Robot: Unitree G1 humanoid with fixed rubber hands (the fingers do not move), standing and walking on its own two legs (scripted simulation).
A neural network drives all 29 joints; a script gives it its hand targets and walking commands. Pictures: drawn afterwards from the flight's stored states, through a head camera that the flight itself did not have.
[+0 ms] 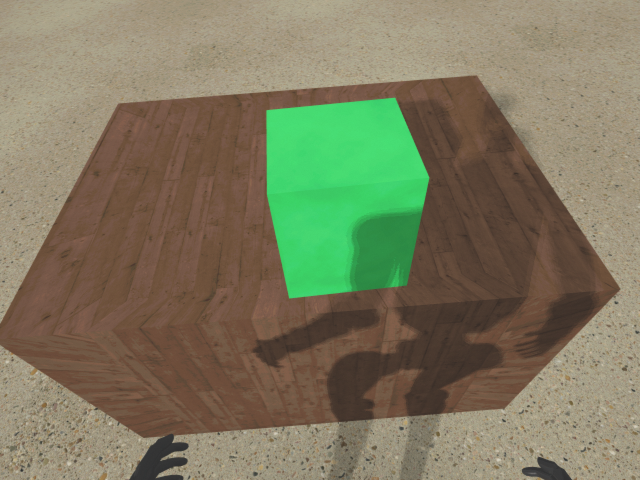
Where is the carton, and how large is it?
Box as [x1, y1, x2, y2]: [266, 98, 428, 297]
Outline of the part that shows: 395,98 266,110 267,196 289,297 406,285 426,191 428,176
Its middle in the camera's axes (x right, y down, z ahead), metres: +0.03 -0.06 +0.66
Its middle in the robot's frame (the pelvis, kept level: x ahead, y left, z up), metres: +0.54 -0.01 +0.01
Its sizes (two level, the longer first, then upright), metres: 0.210 0.200 0.250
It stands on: a pedestal, 0.65 m high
